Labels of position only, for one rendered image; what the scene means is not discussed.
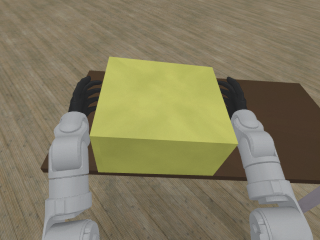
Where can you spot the robot left forearm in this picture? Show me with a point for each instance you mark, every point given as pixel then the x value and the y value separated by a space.
pixel 68 169

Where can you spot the table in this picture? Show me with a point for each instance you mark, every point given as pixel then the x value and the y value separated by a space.
pixel 288 114

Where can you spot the right robot upper arm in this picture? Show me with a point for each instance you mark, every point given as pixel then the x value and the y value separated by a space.
pixel 278 223

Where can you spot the right robot hand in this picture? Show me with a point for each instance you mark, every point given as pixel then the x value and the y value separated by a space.
pixel 235 94

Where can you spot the robot right forearm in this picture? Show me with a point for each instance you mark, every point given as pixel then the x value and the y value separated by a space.
pixel 265 177

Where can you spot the left robot upper arm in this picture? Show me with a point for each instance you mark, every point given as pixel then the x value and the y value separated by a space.
pixel 84 229

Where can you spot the carton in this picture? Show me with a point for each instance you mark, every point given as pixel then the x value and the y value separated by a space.
pixel 160 118

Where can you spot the left robot hand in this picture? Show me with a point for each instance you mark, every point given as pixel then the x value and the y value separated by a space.
pixel 80 101

